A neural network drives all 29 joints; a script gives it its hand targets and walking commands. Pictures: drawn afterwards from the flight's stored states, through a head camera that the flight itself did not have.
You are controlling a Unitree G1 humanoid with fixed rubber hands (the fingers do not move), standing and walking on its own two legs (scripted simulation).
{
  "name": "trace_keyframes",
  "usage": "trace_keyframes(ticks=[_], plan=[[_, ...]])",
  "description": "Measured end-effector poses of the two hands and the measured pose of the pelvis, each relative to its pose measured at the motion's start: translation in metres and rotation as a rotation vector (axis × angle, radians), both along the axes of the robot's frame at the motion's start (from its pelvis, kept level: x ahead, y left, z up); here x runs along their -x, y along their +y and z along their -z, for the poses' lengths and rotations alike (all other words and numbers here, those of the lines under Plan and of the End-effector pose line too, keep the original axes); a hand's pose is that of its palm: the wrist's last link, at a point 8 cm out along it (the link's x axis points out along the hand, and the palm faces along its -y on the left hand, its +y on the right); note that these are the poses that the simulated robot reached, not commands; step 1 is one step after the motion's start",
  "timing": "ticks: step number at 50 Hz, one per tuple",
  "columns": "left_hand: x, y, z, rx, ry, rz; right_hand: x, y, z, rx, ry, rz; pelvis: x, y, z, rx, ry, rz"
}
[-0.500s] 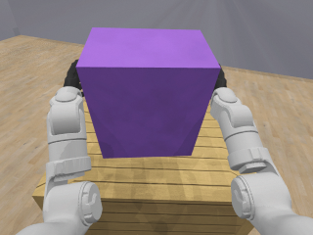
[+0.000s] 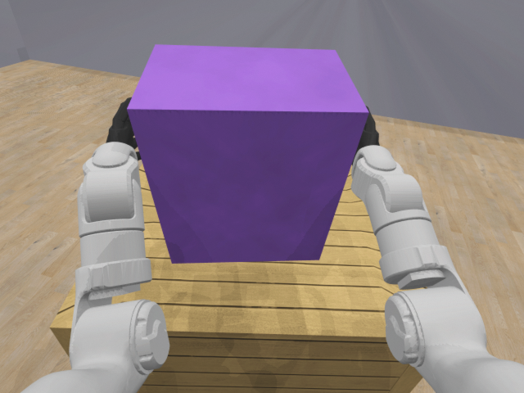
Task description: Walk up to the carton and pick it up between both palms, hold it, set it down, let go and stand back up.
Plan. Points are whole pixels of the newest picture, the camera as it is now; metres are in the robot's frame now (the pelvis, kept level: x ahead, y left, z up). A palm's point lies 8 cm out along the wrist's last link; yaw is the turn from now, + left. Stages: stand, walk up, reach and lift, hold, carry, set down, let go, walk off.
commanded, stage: hold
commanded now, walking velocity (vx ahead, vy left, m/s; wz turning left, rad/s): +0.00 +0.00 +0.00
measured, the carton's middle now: (247, 165) +0.38 +0.00 +0.21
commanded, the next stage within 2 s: none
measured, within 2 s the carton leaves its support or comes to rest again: neither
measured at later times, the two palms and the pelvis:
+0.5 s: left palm (121, 154) +0.36 +0.17 +0.25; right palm (361, 151) +0.35 -0.17 +0.25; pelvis +0.01 +0.00 +0.00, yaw +0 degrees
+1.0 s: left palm (119, 154) +0.36 +0.18 +0.25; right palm (358, 151) +0.36 -0.17 +0.25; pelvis +0.00 +0.00 +0.00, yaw +1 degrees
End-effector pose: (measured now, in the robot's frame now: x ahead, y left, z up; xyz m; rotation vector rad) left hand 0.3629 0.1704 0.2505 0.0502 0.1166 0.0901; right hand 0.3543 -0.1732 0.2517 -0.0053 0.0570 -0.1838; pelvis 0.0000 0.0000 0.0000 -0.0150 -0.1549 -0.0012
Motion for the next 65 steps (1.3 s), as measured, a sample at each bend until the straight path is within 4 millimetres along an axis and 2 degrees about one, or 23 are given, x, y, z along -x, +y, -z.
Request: trace_keyframes(ticks=[13, 21, 31, 38, 48, 58, 65], plan=[[0.001, 0.009, 0.003, 0.005, -0.008, -0.019, -0.005, 0.008, 0.004, -0.007, -0.007, -0.02, -0.004, 0.001, 0.0, 0.003, 0.004, -0.005], [0.002, 0.005, 0.006, 0.003, -0.003, -0.01, -0.002, 0.005, 0.002, -0.007, -0.003, -0.013, -0.007, 0.001, 0.0, 0.006, -0.013, -0.01], [0.006, -0.001, -0.004, -0.001, -0.034, -0.006, 0.003, -0.002, -0.004, -0.017, -0.034, -0.009, -0.004, 0.0, 0.0, 0.005, -0.015, 0.0], [0.005, 0.0, 0.002, 0.0, 0.012, -0.014, 0.001, 0.0, 0.006, -0.012, 0.012, -0.014, 0.0, -0.002, 0.0, 0.0, -0.006, -0.002], [0.003, 0.006, 0.004, 0.009, -0.001, -0.021, -0.004, 0.006, 0.004, -0.002, 0.0, -0.021, 0.003, -0.004, -0.001, 0.0, 0.008, -0.017], [-0.006, 0.002, 0.006, 0.0, 0.008, 0.001, -0.006, 0.002, 0.005, 0.002, 0.008, -0.001, -0.004, -0.002, -0.001, 0.001, 0.011, -0.017], [-0.006, 0.001, 0.001, -0.002, -0.02, 0.001, -0.007, 0.001, 0.001, -0.009, -0.02, -0.002, -0.011, 0.002, 0.0, 0.005, 0.003, -0.005]])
